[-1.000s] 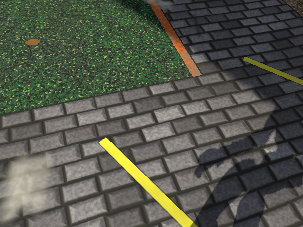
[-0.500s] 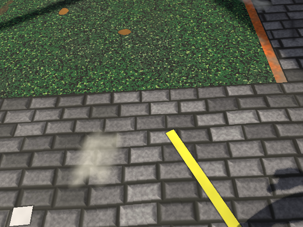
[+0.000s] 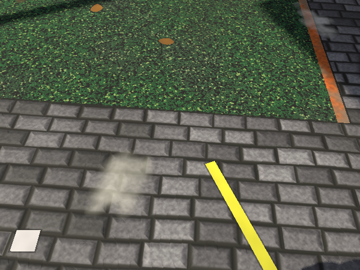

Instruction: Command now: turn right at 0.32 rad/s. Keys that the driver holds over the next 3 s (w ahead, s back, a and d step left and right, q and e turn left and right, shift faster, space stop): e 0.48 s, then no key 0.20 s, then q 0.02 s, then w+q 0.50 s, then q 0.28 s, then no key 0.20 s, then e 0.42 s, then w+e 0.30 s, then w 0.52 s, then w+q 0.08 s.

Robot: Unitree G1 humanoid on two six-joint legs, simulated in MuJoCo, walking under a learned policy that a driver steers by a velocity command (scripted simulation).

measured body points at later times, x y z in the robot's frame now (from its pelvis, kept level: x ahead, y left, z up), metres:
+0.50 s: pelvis -0.02 -0.04 +0.00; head +0.01 -0.08 +0.45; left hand +0.15 +0.21 -0.10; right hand +0.01 -0.34 -0.13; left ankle +0.03 +0.11 -0.67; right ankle -0.05 -0.10 -0.74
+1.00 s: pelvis +0.04 -0.03 +0.01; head +0.06 -0.02 +0.46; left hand +0.24 +0.19 -0.11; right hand -0.03 -0.29 -0.12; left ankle +0.04 +0.08 -0.74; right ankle +0.02 -0.16 -0.70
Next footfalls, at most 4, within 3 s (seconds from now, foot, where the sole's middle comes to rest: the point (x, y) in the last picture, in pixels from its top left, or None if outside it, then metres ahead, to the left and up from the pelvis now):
0.20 right None -0.01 -0.11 -0.78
0.76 left None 0.08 0.06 -0.78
1.16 right None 0.16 -0.19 -0.78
1.60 left None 0.38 -0.02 -0.78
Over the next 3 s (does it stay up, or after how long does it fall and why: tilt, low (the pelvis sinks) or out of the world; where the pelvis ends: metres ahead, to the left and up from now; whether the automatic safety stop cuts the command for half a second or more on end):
stays up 0.60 -0.17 -0.01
